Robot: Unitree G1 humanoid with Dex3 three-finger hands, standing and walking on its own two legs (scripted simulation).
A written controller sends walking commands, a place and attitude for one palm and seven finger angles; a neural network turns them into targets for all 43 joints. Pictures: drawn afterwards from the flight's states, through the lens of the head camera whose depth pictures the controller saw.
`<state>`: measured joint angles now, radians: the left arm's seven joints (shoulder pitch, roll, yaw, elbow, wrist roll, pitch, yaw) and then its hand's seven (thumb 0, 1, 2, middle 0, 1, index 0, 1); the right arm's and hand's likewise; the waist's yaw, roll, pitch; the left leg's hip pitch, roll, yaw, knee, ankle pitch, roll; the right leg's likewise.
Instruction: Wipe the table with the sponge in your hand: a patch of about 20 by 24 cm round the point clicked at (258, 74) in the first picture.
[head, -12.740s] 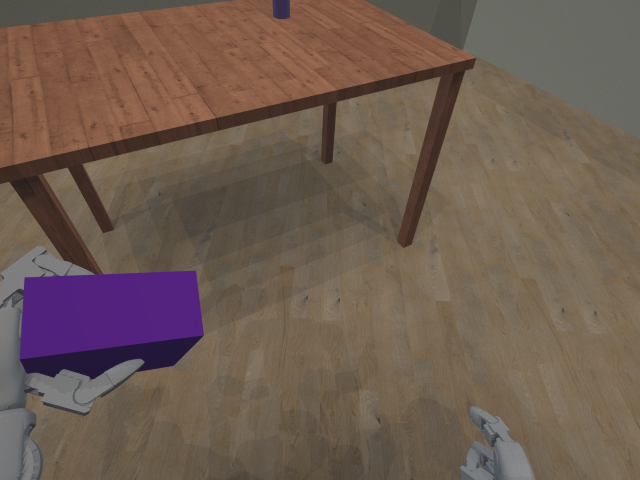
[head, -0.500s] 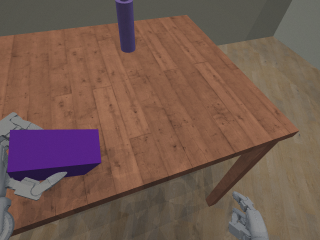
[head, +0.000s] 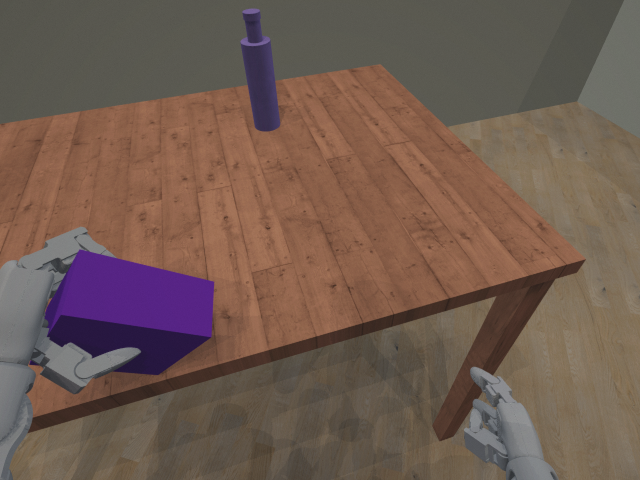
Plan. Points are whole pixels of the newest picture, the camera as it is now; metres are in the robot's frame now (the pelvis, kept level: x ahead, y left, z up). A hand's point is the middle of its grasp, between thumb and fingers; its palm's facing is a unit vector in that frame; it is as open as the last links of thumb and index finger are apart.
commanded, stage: turn the palm down, sponge in hand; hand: left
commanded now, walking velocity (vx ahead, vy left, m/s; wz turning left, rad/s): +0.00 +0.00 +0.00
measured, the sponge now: (146, 325) +0.23 +0.21 +0.13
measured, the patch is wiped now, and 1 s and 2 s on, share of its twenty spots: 0.00 0.00 0.00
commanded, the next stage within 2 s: move the sponge above the wiping area in 1.86 s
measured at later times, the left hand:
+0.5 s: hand (101, 247) +0.26 +0.23 +0.22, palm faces +0.35 -0.48 -0.81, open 10.0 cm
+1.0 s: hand (17, 223) +0.26 +0.32 +0.24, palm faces +0.40 -0.24 -0.88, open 10.0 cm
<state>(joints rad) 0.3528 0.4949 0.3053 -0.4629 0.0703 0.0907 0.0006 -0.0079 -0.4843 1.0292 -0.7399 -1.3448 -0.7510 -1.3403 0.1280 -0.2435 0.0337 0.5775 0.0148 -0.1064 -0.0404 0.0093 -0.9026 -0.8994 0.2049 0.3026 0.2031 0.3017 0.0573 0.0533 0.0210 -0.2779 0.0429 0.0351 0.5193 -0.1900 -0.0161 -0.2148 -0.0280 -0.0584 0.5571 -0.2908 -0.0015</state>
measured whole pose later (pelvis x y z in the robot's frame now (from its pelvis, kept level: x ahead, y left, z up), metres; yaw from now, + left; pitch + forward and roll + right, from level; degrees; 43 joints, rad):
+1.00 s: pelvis +0.01 +0.01 +0.00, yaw -2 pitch -3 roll +0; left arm 0.03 0.69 0.23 -0.41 0.50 0.50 -0.05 0.00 -0.48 1.03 -0.74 -1.34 -0.76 -1.33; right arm 0.04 -0.27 0.06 0.60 0.08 0.01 -0.11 0.01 -0.90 -0.90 0.20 0.30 0.17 0.29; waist 0.12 0.10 -0.01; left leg -0.23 0.01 0.01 0.49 -0.20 0.00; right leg -0.17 -0.02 -0.02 0.50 -0.27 0.01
